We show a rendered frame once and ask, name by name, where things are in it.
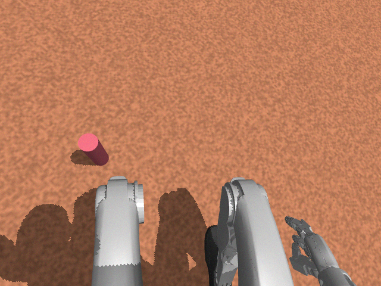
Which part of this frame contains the right robot foot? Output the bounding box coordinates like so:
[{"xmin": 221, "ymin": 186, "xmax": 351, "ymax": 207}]
[{"xmin": 204, "ymin": 225, "xmax": 232, "ymax": 286}]

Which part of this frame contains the right robot arm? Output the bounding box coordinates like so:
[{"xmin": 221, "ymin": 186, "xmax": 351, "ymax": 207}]
[{"xmin": 318, "ymin": 268, "xmax": 356, "ymax": 286}]

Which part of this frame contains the can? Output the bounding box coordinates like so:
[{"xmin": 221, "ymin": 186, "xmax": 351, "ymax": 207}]
[{"xmin": 78, "ymin": 133, "xmax": 109, "ymax": 166}]

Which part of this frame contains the right robot hand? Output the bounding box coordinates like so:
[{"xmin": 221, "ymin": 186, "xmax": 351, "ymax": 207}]
[{"xmin": 285, "ymin": 216, "xmax": 340, "ymax": 279}]

